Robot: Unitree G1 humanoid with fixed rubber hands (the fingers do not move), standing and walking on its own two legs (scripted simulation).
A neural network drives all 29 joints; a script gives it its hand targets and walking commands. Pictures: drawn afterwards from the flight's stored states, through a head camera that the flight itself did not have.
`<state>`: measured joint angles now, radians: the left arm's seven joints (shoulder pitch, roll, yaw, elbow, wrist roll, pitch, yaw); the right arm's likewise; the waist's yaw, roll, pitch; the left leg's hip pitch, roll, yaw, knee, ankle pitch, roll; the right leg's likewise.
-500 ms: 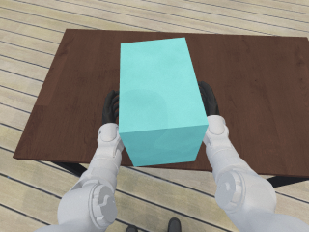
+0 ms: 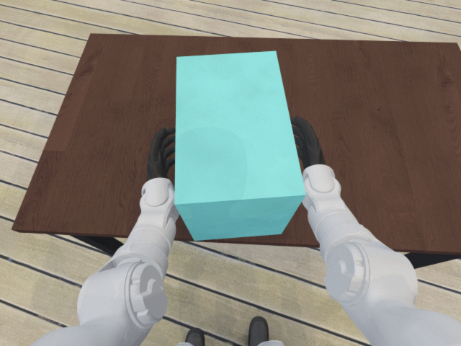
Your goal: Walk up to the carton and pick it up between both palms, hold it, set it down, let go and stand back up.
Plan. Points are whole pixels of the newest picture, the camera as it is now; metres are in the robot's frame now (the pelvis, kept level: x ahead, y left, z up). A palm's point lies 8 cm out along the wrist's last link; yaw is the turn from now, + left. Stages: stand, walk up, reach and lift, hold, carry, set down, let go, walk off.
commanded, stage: set down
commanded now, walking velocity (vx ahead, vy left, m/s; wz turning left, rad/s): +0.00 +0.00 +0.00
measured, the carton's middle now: (232, 151) +0.46 +0.03 -0.03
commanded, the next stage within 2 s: none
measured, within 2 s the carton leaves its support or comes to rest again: neither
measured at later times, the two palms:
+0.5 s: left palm (122, 131) +0.42 +0.21 +0.08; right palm (345, 107) +0.48 -0.15 +0.09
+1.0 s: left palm (120, 174) +0.36 +0.20 +0.05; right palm (340, 160) +0.41 -0.15 +0.05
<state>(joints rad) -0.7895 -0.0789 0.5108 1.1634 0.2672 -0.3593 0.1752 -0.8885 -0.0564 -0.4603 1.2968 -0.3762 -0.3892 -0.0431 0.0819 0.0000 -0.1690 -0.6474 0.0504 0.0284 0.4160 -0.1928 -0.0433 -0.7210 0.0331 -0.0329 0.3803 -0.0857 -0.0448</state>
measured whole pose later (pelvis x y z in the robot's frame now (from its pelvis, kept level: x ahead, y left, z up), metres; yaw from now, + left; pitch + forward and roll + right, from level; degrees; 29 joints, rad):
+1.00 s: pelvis -0.02 -0.01 +0.00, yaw +2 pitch +15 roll +0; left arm -0.68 0.10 0.13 0.88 -0.13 -0.05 0.18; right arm -0.75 -0.24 0.05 1.01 0.27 -0.08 -0.02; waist 0.09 0.01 -0.14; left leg -0.54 0.05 -0.02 0.47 -0.20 -0.06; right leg -0.60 0.03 -0.08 0.43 -0.11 -0.06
